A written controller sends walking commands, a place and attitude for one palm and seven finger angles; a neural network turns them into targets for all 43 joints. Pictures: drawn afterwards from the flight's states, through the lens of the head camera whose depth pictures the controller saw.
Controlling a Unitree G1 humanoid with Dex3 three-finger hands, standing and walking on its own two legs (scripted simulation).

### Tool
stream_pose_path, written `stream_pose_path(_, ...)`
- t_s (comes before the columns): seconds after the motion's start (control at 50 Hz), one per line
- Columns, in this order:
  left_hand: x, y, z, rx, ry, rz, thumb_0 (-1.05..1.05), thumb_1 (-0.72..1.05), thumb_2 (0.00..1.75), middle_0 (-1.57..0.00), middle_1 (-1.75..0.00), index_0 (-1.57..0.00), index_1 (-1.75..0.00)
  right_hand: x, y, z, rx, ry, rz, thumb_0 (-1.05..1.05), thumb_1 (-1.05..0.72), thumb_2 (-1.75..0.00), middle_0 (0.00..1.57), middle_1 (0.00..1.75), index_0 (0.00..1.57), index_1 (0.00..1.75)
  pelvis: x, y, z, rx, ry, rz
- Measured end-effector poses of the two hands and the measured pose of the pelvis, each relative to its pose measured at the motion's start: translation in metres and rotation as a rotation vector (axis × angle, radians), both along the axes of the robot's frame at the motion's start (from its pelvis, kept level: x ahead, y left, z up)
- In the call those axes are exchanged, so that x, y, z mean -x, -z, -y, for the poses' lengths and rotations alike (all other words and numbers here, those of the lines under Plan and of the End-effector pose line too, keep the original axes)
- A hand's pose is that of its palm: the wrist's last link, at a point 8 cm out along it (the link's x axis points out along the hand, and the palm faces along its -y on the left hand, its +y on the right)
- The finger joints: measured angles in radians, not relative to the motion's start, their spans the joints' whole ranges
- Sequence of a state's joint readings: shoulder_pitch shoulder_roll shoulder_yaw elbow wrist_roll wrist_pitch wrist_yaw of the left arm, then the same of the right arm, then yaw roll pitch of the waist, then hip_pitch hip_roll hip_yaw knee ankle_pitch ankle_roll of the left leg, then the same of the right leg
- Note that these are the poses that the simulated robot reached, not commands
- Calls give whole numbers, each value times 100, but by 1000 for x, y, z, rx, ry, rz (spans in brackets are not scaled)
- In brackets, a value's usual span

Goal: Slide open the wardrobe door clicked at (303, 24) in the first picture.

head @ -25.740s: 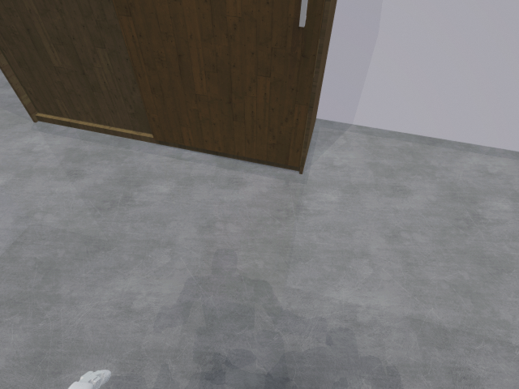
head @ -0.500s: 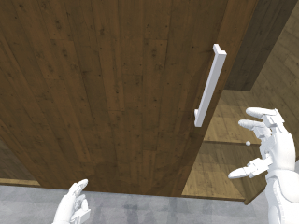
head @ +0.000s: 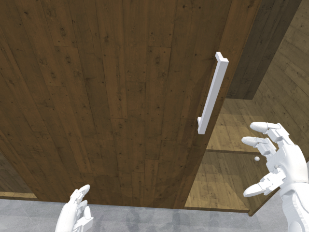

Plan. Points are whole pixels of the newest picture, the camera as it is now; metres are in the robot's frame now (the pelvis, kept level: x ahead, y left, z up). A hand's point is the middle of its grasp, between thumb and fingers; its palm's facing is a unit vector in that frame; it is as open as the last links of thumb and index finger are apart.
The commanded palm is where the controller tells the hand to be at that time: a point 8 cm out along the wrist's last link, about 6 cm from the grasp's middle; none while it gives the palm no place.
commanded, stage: draw the hand back to the body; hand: right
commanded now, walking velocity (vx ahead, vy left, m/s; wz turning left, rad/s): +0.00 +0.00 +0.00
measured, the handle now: (209, 97) +0.45 -0.15 +0.16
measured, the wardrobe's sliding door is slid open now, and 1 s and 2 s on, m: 0.43 0.43 0.43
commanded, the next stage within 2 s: step back with the hand held close in 1.38 s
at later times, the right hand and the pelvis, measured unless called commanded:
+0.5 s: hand (281, 168) +0.22 -0.25 +0.15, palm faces +0.36 +0.90 -0.25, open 13.6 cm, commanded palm +0.18 -0.28 +0.17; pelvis +0.01 -0.01 +0.01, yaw +0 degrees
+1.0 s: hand (298, 167) +0.21 -0.28 +0.17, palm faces +0.45 +0.82 -0.35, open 8.8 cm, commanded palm +0.17 -0.31 +0.18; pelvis +0.03 -0.02 +0.02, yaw +1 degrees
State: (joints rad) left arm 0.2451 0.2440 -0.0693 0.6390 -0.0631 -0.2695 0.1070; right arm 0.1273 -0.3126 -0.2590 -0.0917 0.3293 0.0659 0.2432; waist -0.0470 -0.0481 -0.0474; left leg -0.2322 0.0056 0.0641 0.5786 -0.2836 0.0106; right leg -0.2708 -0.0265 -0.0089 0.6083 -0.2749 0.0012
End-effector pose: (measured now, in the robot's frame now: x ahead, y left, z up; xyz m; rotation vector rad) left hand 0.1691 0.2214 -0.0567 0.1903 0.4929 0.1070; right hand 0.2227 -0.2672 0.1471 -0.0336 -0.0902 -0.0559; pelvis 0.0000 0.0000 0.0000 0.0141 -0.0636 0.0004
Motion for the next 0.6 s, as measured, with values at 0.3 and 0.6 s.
stream_pose_path(0.3,-17,-11,3,-27,39,28,1,90,90,-20,-30,-21,-30,33,-2,14,-1,63,-12,-2,54,-21,25,114,25,114,-6,-2,4,-3,11,14)
stream_pose_path(0.6,-17,-1,19,-39,63,-105,1,90,90,-20,-30,-21,-30,47,-15,29,271,349,30,-1,13,-41,24,90,24,90,-10,-12,9,1,-4,41)
